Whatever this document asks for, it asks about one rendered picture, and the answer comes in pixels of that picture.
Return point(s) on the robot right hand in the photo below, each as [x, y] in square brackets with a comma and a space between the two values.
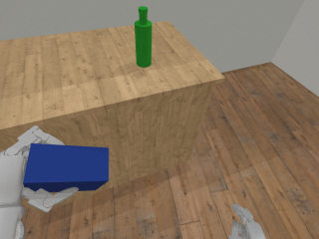
[251, 230]

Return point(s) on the robot left hand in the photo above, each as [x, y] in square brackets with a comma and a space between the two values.
[13, 162]

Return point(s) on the table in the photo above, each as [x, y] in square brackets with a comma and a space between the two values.
[85, 89]

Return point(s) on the robot left forearm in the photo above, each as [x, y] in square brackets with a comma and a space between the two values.
[11, 225]

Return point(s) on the sponge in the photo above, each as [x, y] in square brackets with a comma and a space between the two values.
[56, 167]

